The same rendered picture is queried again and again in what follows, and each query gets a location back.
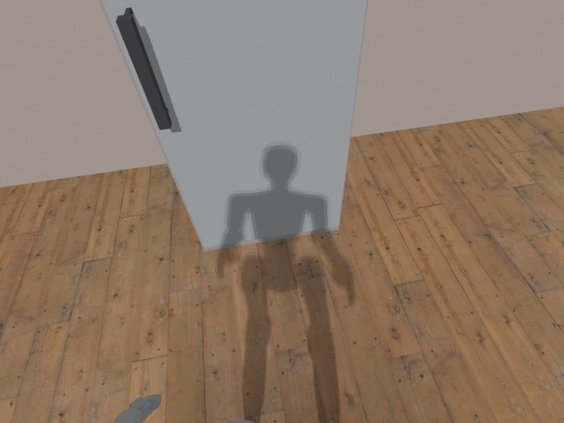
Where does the robot left hand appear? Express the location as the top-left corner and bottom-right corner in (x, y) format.
(114, 394), (162, 423)

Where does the fridge door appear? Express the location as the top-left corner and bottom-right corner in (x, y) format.
(102, 0), (367, 248)

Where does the handle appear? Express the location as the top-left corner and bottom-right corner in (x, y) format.
(116, 7), (172, 130)

